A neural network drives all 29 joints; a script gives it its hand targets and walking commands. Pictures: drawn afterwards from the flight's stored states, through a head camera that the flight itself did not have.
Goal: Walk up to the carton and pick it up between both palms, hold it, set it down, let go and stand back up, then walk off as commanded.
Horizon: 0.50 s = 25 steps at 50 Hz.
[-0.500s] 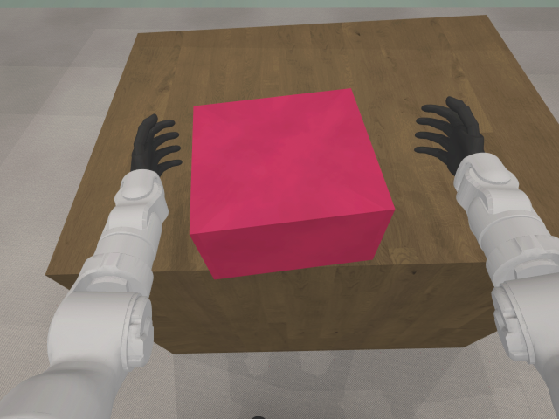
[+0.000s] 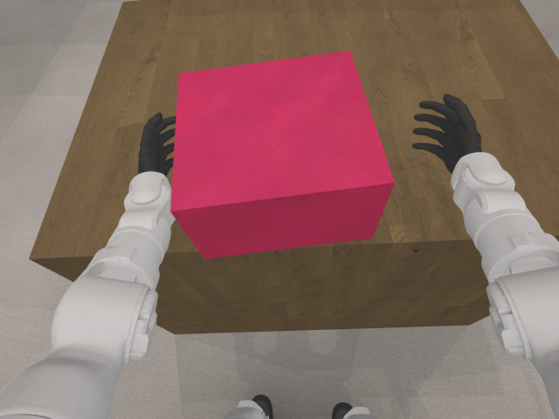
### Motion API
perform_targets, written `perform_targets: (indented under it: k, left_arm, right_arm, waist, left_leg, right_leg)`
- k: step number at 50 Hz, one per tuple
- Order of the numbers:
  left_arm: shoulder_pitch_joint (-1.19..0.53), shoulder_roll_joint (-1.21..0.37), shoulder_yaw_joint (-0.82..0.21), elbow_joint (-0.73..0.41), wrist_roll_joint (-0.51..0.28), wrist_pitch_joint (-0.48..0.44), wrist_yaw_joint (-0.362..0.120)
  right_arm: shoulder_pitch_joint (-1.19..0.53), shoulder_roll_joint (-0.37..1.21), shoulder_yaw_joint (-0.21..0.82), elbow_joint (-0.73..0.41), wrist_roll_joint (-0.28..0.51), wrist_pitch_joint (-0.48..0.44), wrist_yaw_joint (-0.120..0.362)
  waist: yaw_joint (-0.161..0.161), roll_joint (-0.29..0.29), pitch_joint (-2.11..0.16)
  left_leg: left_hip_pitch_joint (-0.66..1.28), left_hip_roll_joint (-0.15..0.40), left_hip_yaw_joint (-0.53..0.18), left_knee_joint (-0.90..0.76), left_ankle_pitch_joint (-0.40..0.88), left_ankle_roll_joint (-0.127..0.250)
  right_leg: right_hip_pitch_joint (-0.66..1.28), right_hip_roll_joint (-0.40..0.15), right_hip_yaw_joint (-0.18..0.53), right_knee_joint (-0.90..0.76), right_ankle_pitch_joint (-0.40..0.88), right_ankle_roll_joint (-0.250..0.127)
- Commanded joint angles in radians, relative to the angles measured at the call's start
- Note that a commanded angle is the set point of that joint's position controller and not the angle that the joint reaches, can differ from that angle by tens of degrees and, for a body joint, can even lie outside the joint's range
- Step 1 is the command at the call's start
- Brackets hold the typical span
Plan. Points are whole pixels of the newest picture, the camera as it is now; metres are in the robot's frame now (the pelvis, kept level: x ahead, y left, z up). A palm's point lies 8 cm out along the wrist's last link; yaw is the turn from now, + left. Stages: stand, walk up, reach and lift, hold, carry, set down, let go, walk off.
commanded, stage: reach and lift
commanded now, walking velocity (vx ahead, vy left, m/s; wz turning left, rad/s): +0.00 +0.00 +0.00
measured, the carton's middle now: (276, 156) +0.48 +0.05 +0.04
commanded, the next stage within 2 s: none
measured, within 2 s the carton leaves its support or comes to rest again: neither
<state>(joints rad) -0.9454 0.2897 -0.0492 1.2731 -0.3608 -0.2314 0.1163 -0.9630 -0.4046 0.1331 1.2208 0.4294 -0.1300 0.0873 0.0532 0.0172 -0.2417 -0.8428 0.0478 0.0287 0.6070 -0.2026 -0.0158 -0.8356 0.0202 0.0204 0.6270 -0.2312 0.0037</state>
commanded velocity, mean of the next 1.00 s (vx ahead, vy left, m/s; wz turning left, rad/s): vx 0.00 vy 0.00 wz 0.00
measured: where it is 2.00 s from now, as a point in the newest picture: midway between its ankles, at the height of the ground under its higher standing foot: outside the picture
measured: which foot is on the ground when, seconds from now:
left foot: down 0.00-1.00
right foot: down 0.00-1.00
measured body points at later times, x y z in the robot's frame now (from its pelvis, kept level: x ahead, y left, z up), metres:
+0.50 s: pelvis +0.00 +0.01 +0.00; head +0.10 +0.00 +0.44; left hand +0.46 +0.23 +0.07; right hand +0.48 -0.15 +0.06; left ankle +0.03 +0.14 -0.71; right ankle +0.02 -0.11 -0.71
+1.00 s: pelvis +0.01 +0.01 +0.00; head +0.11 +0.01 +0.44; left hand +0.47 +0.23 +0.07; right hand +0.48 -0.14 +0.06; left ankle +0.03 +0.14 -0.71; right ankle +0.02 -0.11 -0.71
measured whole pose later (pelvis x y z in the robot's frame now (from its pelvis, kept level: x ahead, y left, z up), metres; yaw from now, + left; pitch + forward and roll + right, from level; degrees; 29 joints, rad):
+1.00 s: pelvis +0.01 +0.01 +0.00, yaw -1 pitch +26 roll -1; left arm -0.96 0.24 0.04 1.27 -0.30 -0.27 0.12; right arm -0.97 -0.24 0.09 1.26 0.23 -0.19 0.03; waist 0.05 0.02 -0.27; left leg -0.85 0.06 0.02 0.61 -0.21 -0.02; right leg -0.81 0.03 0.02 0.56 -0.20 0.00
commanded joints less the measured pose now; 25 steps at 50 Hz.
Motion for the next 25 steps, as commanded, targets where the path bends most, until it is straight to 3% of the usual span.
perform_targets:
  k: [1,5,16,25]
  left_arm:
    - [-0.459,0.168,0.062,-0.101,-0.019,-0.063,-0.036]
    - [-0.450,0.118,0.085,-0.115,0.022,-0.070,-0.044]
    - [-0.504,0.007,0.054,-0.099,0.057,-0.071,-0.022]
    - [-0.530,-0.033,0.047,-0.090,0.072,-0.066,0.004]
  right_arm:
    - [-0.525,-0.065,0.084,-0.223,0.013,-0.081,-0.025]
    - [-0.510,-0.036,0.072,-0.187,-0.007,-0.084,-0.033]
    - [-0.536,-0.015,-0.023,-0.140,-0.095,-0.089,-0.036]
    - [-0.549,0.014,-0.067,-0.129,-0.124,-0.094,-0.042]
  waist:
    - [0.094,-0.142,-0.814]
    - [0.092,-0.116,-0.796]
    - [0.062,-0.033,-0.749]
    - [0.058,-0.014,-0.764]
  left_leg:
    - [0.222,-0.045,0.051,0.027,0.322,0.002]
    - [0.253,-0.045,0.047,0.015,0.359,-0.005]
    - [0.431,-0.018,0.023,0.013,0.371,-0.045]
    - [0.460,-0.009,0.008,0.018,0.374,-0.057]
  right_leg:
    - [0.496,0.016,-0.035,0.022,0.455,0.035]
    - [0.509,0.016,-0.032,0.005,0.470,0.032]
    - [0.301,0.029,-0.067,-0.072,0.245,0.000]
    - [0.259,0.035,-0.075,-0.081,0.236,-0.008]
